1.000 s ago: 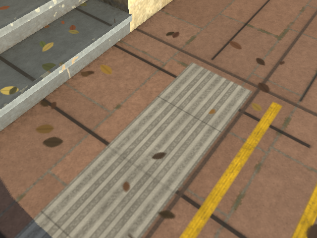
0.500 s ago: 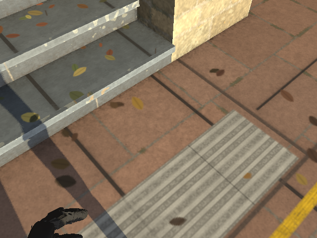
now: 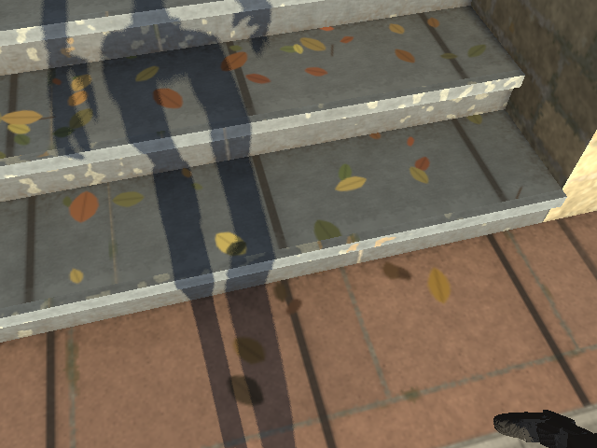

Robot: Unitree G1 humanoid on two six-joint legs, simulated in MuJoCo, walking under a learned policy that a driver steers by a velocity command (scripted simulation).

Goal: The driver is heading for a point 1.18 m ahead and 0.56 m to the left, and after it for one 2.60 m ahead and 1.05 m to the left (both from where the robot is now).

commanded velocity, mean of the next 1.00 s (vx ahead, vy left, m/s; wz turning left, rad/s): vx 0.50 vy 0.00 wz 0.60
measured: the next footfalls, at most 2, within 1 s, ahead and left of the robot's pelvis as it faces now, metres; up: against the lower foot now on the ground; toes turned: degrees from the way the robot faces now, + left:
left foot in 0.02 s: +0.17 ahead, +0.07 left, +0.00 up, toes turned +5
right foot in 0.56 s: +0.53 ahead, -0.02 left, +0.00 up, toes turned +21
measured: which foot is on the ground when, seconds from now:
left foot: up 0.00-0.00, down 0.02-0.58, up 0.60-1.00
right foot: down 0.00-0.04, up 0.06-0.54, down 0.56-1.00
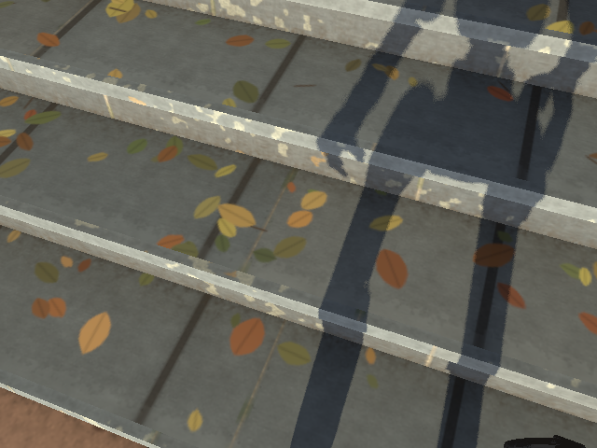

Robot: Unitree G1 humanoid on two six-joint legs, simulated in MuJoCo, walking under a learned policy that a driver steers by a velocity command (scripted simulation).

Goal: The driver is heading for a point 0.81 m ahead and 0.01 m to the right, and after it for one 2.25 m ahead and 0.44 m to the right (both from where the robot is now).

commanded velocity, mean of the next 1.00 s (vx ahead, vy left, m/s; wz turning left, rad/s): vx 0.50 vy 0.00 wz -0.06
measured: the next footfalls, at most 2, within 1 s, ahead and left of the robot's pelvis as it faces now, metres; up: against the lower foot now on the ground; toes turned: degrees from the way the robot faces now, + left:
left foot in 0.06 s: +0.14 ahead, +0.09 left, +0.00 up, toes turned +4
right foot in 0.58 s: +0.44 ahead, -0.03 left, +0.14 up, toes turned +0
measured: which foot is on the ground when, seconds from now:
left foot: up 0.00-0.04, down 0.06-0.58, up 0.60-1.00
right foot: down 0.00-0.06, up 0.08-0.56, down 0.58-1.00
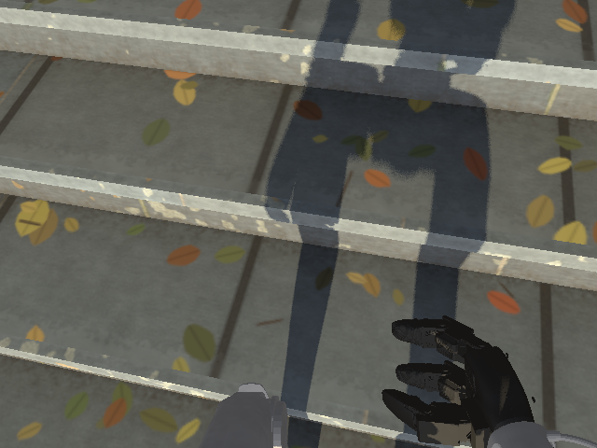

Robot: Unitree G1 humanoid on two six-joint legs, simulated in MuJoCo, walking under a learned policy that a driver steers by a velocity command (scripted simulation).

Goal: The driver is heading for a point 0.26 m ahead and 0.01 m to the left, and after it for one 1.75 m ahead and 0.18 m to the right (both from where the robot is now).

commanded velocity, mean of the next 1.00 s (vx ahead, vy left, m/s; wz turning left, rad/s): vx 0.13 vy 0.00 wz -0.09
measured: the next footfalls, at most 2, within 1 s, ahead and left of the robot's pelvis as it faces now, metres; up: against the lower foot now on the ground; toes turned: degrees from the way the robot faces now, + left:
left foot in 0.06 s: +0.25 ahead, +0.10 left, +0.14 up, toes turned +1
right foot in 0.66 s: +0.46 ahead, -0.17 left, +0.28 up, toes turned -12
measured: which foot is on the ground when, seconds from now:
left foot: up 0.00-0.04, down 0.06-0.72, up 0.74-1.00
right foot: down 0.00-0.08, up 0.10-0.64, down 0.66-1.00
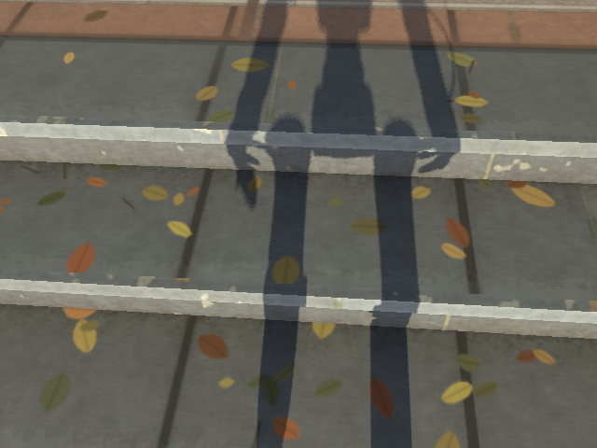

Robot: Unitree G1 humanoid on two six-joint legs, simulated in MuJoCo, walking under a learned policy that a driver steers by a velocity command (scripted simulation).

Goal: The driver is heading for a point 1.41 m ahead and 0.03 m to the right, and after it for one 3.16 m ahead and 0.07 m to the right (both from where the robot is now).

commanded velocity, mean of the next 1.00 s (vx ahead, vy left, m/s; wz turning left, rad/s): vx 0.14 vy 0.00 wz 0.00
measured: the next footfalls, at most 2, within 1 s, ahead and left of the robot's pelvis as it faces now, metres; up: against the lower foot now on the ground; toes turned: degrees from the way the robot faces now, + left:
left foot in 0.30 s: -0.01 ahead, +0.20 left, -0.03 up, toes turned +2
right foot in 0.58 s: +0.09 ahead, +0.05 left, +0.01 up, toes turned -4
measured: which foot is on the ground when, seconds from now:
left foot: up 0.00-0.28, down 0.30-0.60, up 0.62-0.88, down 0.90-1.00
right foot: down 0.00-0.38, up 0.40-0.56, down 0.58-0.88, up 0.90-1.00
